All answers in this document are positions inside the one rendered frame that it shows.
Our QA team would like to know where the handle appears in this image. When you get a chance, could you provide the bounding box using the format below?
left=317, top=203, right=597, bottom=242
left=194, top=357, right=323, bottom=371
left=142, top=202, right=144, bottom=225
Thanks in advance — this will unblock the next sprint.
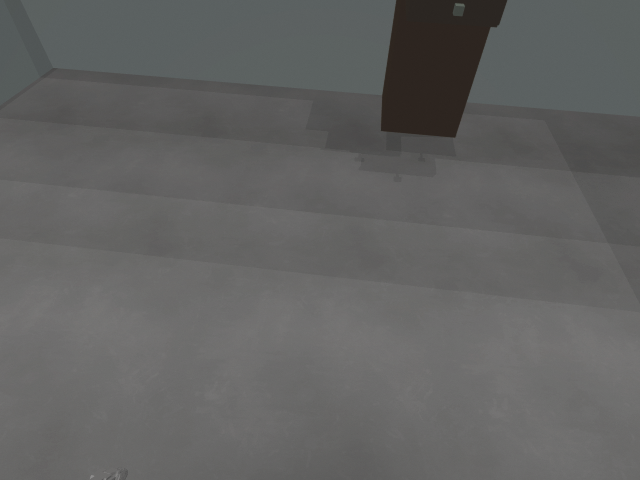
left=453, top=3, right=465, bottom=16

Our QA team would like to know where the cabinet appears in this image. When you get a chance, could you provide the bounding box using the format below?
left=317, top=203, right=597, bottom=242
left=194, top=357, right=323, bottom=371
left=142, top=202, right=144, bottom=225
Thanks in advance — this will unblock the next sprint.
left=381, top=0, right=490, bottom=138

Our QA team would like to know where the drawer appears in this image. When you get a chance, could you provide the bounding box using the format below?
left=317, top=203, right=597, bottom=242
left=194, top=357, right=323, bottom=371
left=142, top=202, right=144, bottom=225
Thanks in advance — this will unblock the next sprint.
left=406, top=0, right=507, bottom=27

